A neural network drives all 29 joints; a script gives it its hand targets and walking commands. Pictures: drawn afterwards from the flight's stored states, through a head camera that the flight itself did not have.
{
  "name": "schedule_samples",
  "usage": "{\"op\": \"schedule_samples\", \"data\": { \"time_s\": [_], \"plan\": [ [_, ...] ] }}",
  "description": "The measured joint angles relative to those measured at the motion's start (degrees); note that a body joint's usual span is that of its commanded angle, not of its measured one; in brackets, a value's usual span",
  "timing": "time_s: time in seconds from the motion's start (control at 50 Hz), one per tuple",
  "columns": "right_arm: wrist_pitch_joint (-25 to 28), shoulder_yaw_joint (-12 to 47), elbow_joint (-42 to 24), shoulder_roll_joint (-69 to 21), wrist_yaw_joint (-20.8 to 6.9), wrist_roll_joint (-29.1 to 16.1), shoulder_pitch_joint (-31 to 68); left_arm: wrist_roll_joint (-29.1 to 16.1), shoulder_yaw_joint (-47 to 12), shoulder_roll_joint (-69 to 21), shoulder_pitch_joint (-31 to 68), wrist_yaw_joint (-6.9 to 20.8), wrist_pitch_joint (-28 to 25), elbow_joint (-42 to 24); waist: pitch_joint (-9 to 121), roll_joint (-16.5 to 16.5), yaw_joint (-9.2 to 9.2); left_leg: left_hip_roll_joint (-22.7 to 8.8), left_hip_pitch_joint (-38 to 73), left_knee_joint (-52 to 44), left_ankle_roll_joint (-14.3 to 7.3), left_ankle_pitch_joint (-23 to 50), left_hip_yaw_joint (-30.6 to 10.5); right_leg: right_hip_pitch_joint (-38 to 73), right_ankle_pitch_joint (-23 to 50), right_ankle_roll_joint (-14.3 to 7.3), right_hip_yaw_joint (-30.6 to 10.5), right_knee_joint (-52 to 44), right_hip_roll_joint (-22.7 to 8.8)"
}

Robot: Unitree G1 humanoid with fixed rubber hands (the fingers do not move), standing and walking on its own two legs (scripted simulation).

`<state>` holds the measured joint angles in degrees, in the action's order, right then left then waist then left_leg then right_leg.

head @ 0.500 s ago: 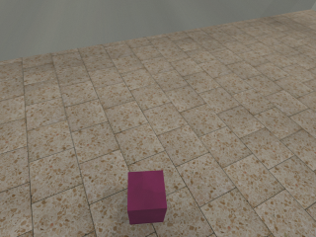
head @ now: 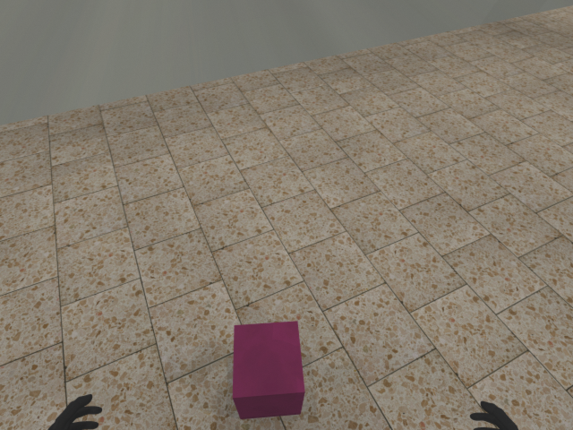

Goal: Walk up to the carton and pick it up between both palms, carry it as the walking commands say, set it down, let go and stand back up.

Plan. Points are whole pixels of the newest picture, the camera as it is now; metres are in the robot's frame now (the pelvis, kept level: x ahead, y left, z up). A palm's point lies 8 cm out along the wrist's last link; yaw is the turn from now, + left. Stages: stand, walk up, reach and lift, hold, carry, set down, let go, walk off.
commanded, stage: walk up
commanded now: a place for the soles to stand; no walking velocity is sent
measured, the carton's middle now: (268, 371) +0.41 +0.04 -0.65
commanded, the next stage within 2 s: stand in 0.40 s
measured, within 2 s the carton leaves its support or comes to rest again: neither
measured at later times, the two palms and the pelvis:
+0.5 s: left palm out of the picture +0.11 +0.32 -0.09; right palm out of the picture +0.10 -0.31 -0.10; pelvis +0.00 +0.01 +0.01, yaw +0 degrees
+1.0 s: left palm out of the picture +0.15 +0.31 -0.10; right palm (475, 421) +0.17 -0.28 -0.10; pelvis -0.01 +0.01 -0.01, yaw +4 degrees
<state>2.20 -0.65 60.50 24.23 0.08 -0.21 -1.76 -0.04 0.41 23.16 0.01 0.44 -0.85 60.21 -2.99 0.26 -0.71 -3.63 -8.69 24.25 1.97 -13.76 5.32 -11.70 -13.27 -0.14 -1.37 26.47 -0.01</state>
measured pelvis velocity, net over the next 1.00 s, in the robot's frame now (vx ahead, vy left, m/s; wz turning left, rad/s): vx -0.01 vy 0.01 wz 0.06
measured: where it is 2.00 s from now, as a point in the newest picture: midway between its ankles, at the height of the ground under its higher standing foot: outside the picture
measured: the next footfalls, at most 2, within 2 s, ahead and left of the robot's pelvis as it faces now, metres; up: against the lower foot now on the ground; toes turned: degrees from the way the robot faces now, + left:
none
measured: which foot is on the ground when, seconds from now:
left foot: down 0.00-1.00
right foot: down 0.00-1.00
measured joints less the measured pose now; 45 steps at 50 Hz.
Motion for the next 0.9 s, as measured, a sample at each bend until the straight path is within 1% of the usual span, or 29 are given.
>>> {"op": "schedule_samples", "data": {
  "time_s": [0.12, 0.24, 0.72, 0.74, 0.78, 0.82, 0.86, 0.9],
  "plan": [
    [-0.2, -0.2, 1.2, -0.1, -0.2, 0.3, 0.0, 0.3, 0.3, -0.2, -0.2, 0.2, 0.1, 1.3, 0.3, 0.1, -0.04, -0.1, 1.7, -3.7, 0.2, 1.9, -0.1, 1.9, 1.9, -0.1, 0.2, -3.9, 0.2],
    [-1.2, -0.5, 1.7, -0.1, -0.6, 0.5, 0.0, 0.5, 0.3, -0.3, -1.1, -0.1, -0.7, 2.1, 0.2, 0.5, -0.08, -0.1, 2.1, -5.0, 0.0, 2.6, -0.1, 2.6, 3.0, 0.1, 0.2, -5.9, 0.2],
    [-2.0, -1.0, 1.5, -1.3, -0.9, 0.8, -1.1, 0.8, 0.3, -0.2, -3.1, -0.4, -0.5, 1.5, 0.2, -0.3, 0.19, 1.0, 2.4, -5.2, -1.0, 2.5, 0.8, 2.7, 3.2, 1.1, -0.6, -6.1, -0.8],
    [-3.0, -2.2, -1.4, -1.6, -1.2, 0.9, -1.8, 1.4, 1.7, -0.4, -3.6, 0.3, 0.8, -1.5, 0.4, -0.4, 0.16, 1.1, 1.1, -4.0, -1.1, 2.0, 0.6, 1.4, 2.8, 1.1, -0.5, -4.8, -0.9],
    [-6.0, -4.7, -11.4, -2.4, -2.3, 1.8, -3.2, 2.3, 3.9, -1.2, -3.8, 1.8, 4.2, -11.0, -1.5, -0.3, 0.06, 1.3, -1.7, 0.0, -1.2, 0.7, -0.4, -0.9, 1.1, 1.3, 0.3, -1.1, -1.3],
    [-9.0, -6.7, -18.6, -3.4, -3.0, 2.6, -2.7, 3.7, 4.8, -2.0, -2.9, 2.9, 7.4, -17.4, -4.3, -0.1, -0.29, 1.6, -3.4, 2.8, -1.2, -0.3, -1.5, -1.9, -0.1, 1.3, 1.3, 1.3, -1.7],
    [-11.4, -8.2, -22.7, -4.5, -3.3, 3.0, -2.0, 4.8, 5.7, -2.8, -2.4, 3.3, 10.4, -21.1, -5.9, 0.0, -0.51, 1.8, -4.8, 4.3, -1.2, -0.7, -2.3, -3.0, -0.8, 1.4, 2.0, 2.9, -2.1],
    [-13.1, -9.4, -25.2, -5.4, -3.4, 3.4, -1.9, 5.0, 6.7, -3.7, -2.7, 3.6, 12.5, -24.0, -6.7, 0.1, -0.57, 1.9, -6.3, 5.7, -1.3, -1.2, -2.8, -4.2, -1.4, 1.4, 2.4, 4.0, -2.2]
  ]
}}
